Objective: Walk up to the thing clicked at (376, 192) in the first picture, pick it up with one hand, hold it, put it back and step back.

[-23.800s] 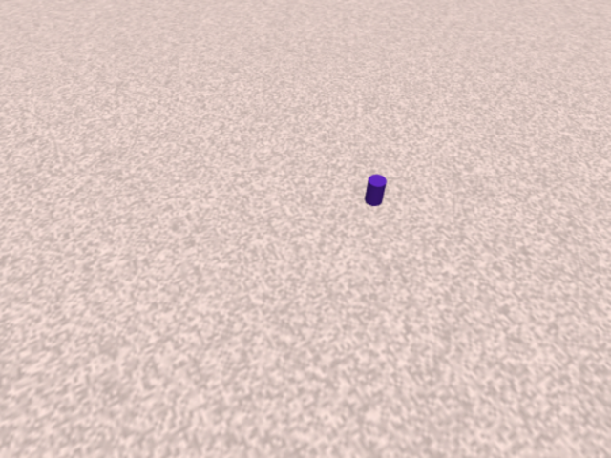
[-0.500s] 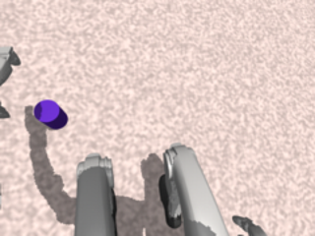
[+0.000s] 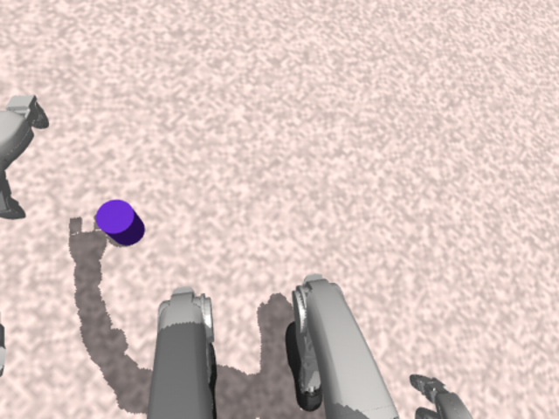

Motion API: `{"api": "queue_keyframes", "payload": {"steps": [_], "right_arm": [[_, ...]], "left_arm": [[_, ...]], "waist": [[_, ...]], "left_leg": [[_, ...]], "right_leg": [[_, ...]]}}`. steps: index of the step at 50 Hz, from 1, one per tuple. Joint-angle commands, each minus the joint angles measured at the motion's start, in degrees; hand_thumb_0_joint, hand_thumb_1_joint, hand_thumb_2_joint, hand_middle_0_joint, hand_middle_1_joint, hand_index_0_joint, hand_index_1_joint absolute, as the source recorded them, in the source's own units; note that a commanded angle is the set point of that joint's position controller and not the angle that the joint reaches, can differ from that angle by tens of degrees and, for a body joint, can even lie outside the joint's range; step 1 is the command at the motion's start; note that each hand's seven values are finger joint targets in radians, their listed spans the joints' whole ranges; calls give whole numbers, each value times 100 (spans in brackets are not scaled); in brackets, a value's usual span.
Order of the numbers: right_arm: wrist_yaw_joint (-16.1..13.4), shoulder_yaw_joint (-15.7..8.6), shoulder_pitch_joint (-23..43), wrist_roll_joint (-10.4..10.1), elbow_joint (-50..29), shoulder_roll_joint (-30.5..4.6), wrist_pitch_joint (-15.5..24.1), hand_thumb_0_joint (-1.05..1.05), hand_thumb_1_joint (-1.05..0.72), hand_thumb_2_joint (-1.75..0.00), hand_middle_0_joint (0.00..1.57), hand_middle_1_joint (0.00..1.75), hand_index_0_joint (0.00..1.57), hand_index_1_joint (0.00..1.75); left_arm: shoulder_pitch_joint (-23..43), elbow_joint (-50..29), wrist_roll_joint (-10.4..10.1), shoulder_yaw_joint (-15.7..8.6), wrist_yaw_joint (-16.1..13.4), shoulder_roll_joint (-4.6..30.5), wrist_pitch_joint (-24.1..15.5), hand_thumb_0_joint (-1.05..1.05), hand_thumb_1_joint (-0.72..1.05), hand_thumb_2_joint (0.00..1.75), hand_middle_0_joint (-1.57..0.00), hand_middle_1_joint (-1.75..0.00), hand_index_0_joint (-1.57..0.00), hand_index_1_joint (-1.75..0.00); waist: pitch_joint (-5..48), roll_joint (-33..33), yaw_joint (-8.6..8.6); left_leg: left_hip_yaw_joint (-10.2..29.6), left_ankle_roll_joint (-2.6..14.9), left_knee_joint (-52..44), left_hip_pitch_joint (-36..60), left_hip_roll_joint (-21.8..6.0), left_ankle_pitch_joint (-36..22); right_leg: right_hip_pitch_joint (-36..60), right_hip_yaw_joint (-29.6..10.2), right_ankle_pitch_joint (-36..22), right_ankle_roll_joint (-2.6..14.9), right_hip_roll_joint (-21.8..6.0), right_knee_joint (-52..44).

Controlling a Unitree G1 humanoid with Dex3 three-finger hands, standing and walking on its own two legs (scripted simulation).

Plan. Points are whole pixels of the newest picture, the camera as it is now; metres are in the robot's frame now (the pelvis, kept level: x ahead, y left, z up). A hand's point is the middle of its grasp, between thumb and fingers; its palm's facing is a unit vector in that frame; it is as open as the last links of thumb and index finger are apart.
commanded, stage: go down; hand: left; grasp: from above
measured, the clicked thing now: (122, 223) +0.50 +0.29 -0.45
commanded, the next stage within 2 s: none
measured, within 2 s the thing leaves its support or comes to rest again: neither
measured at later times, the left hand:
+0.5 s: hand out of the picture +0.45 +0.34 -0.01, palm faces -0.43 -0.04 -0.90, open 14.2 cm
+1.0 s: hand out of the picture +0.45 +0.35 +0.01, palm faces -0.43 -0.05 -0.90, open 14.1 cm
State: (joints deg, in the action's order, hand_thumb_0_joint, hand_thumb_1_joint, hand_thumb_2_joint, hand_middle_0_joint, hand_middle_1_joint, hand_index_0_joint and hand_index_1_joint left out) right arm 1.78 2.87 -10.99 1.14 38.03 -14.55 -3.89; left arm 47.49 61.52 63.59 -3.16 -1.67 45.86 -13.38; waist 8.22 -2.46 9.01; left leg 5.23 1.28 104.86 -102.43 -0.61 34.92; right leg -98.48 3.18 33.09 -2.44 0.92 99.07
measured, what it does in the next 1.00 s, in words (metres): rises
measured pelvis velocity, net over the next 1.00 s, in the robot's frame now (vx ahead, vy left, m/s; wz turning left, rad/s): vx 0.03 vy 0.01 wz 0.01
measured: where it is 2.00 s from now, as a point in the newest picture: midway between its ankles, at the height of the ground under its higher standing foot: (255, 390)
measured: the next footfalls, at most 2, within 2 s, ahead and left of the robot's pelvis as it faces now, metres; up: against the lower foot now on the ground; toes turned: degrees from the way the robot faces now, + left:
none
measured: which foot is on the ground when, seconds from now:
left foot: down 0.00-1.00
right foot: down 0.00-1.00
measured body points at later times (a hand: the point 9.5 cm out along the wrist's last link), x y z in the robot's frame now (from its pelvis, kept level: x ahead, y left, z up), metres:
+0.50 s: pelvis +0.02 +0.00 +0.05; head +0.19 +0.05 +0.47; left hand +0.47 +0.34 +0.04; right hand +0.09 -0.27 -0.06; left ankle +0.08 +0.11 -0.48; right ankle +0.10 -0.14 -0.48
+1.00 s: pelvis +0.03 +0.01 +0.09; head +0.20 +0.05 +0.50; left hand +0.47 +0.34 +0.06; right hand +0.10 -0.26 -0.03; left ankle +0.08 +0.11 -0.48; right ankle +0.10 -0.14 -0.48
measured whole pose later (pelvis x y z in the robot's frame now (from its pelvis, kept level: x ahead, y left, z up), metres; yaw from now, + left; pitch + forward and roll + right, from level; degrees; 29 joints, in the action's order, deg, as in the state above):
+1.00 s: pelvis +0.03 +0.01 +0.09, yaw +1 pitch +30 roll -7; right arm 1.1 0.8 -12.9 0.3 40.6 -14.0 -2.9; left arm 39.8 63.0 63.9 -3.7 -6.6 42.3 -13.6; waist 9.7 -2.5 7.5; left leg 4.0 1.5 87.8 -84.1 -1.7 33.7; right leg -80.5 2.2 30.9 -2.2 1.6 81.5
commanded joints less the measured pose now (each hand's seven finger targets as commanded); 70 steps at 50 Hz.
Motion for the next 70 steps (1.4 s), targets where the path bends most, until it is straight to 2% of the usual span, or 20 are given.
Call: {"api": "queue_keyframes", "payload": {"steps": [1, 2, 7, 14, 20, 25, 31, 33, 34, 37, 40, 41, 44, 47, 49, 53, 55, 57, 62, 70], "right_arm": [[-135, -449, -988, -49, -183, -1205, 78, 0, -92, -91, 20, 30, 20, 30], [-143, -440, -979, -65, -183, -1193, 79, 0, -92, -91, 20, 30, 20, 30], [-201, -414, -958, -86, -126, -1148, 123, 0, -93, -91, 20, 30, 20, 30], [-235, -413, -945, -110, -96, -1107, 205, 0, -92, -91, 20, 30, 20, 30], [-231, -475, -972, -106, -40, -1117, 252, 0, -92, -91, 20, 30, 20, 30], [-219, -538, -967, -108, 18, -1147, 248, 0, -92, -91, 20, 30, 20, 30], [-184, -562, -966, -99, 68, -1087, 219, 0, -92, -91, 20, 30, 20, 30], [-183, -566, -983, -102, 50, -1070, 211, 0, -92, -91, 20, 30, 20, 30], [-186, -570, -957, -106, 71, -1071, 212, 0, -92, -91, 20, 30, 20, 30], [-183, -567, -960, -110, 51, -1043, 200, 0, -92, -91, 20, 30, 20, 30], [-175, -574, -933, -116, 5, -1051, 196, 0, -92, -91, 20, 30, 20, 30], [-178, -581, -941, -117, 12, -1052, 197, 0, -92, -91, 20, 30, 20, 30], [-190, -592, -942, -113, 18, -1062, 198, 0, -92, -91, 20, 30, 20, 30], [-166, -596, -1014, -102, 34, -1048, 192, 0, -93, -91, 20, 30, 20, 30], [-149, -591, -1049, -89, 39, -1059, 179, 0, -92, -91, 20, 30, 20, 30], [-132, -603, -1050, -86, 12, -1054, 156, 0, -93, -91, 20, 30, 20, 30], [-147, -649, -1031, -87, 39, -1119, 146, 0, -92, -91, 20, 30, 20, 30], [-148, -633, -1027, -90, 16, -1112, 145, 0, -93, -91, 20, 30, 20, 30], [-183, -604, -1032, -88, 36, -1075, 156, 0, -92, -91, 20, 30, 20, 30], [-193, -608, -1094, -102, 18, -1058, 163, 0, -92, -91, 20, 30, 20, 30]], "left_arm": [[1933, -1017, -83, -487, -201, 1902, 67, 0, -61, 103, -5, -111, -5, -111], [1775, -964, -86, -542, -184, 1943, 69, 0, -61, 103, -5, -110, -5, -110], [1675, -953, -154, -476, -75, 1825, -7, 0, -60, 102, -5, -111, -5, -111], [1477, -747, -119, -423, -201, 1679, -144, 0, -60, 101, -5, -111, -5, -111], [1534, -913, -48, -508, -392, 1752, -202, 0, -60, 101, -5, -111, -5, -111], [1515, -922, -39, -505, -516, 1682, -134, 0, -58, 99, -5, -112, -6, -111], [1330, -801, -69, -445, -629, 1515, 8, 0, -59, 100, -5, -113, -6, -112], [1387, -821, -42, -365, -617, 1446, 10, 0, -58, 99, -5, -113, -6, -112], [1328, -846, -63, -452, -619, 1569, -2, 0, -58, 99, -5, -113, -6, -112], [1191, -809, -50, -372, -630, 1395, -4, 0, -58, 99, -5, -114, -6, -113], [999, -692, -75, -426, -663, 1407, 5, 0, -58, 99, -5, -113, -6, -112], [1180, -795, -78, -384, -677, 1365, -5, 0, -58, 100, -5, -112, -6, -111], [1073, -692, -77, -429, -714, 1391, -19, 0, -59, 101, -5, -111, -6, -111], [1075, -793, -34, -392, -728, 1353, -24, 0, -60, 101, -5, -112, -5, -112], [1058, -872, -28, -532, -751, 1529, -29, 0, -59, 101, -5, -112, -6, -111], [1022, -894, -60, -433, -729, 1347, -14, 0, -59, 100, -5, -112, -6, -112], [973, -816, -53, -579, -724, 1526, -11, 0, -59, 101, -5, -111, -6, -111], [1093, -919, -29, -498, -720, 1459, -29, 0, -61, 103, -5, -110, -5, -111], [1146, -774, -41, -461, -768, 1400, -18, 0, -61, 103, -5, -109, -5, -110], [871, -828, -82, -561, -697, 1503, -80, 0, -61, 103, -5, -109, -5, -110]], "waist": [[3538, -1211, 28], [3552, -1168, -38], [3285, -1164, 12], [2963, -1022, -10], [3172, -1134, -57], [3231, -1269, -84], [3287, -1089, -88], [3227, -1134, -64], [3227, -1154, -121], [3165, -1048, -95], [3053, -1008, -187], [3057, -1068, -104], [2924, -1036, -146], [3125, -1051, -136], [3293, -1089, -180], [3071, -1168, -140], [3099, -1124, -216], [3050, -1257, -182], [2904, -1138, -90], [3034, -1004, -213]], "left_leg": [[16, 46, -1846, 3117, -35, -590], [32, 41, -1932, 3143, -29, -580], [59, 26, -2118, 3296, -75, -712], [11, 21, -2364, 3366, -78, -607], [-57, 5, -2463, 3718, -61, -911], [71, -57, -2698, 4141, -101, -1127], [-43, -7, -2687, 4361, -95, -1624], [-85, -5, -2743, 4384, -83, -1622], [-109, -6, -2750, 4361, -74, -1605], [-120, 5, -2791, 4341, -73, -1705], [-6, -28, -2960, 4492, -117, -1683], [16, -42, -2988, 4466, -121, -1628], [30, -46, -3067, 4504, -128, -1523], [-52, -19, -2918, 4617, -114, -1969], [-94, -14, -2874, 4632, -97, -2195], [-28, -41, -3030, 4676, -125, -2025], [161, -84, -3183, 4891, -176, -1942], [194, -102, -3262, 4933, -174, -1833], [36, -57, -3276, 4720, -135, -1512], [-24, -36, -3250, 4836, -120, -1890]], "right_leg": [[1793, 130, -661, 420, 170, -1339], [1925, 133, -658, 423, 176, -1363], [1932, 138, -731, 441, 195, -1517], [2078, 116, -637, 456, 201, -1792], [2277, 70, -801, 463, 187, -1996], [2324, 110, -890, 472, 193, -2073], [2647, 93, -1196, 465, 216, -2313], [2690, 68, -1186, 470, 225, -2406], [2784, 54, -1187, 466, 218, -2433], [2860, 52, -1263, 478, 234, -2479], [2847, 84, -1184, 484, 234, -2494], [2807, 81, -1149, 488, 229, -2489], [2826, 64, -1075, 477, 221, -2564], [2888, 55, -1351, 486, 244, -2559], [3074, 43, -1528, 489, 244, -2541], [2965, 54, -1362, 489, 236, -2603], [2869, 98, -1210, 481, 235, -2567], [2842, 90, -1154, 489, 229, -2589], [3013, 51, -1069, 471, 239, -2806], [3268, 29, -1327, 477, 248, -2866]]}}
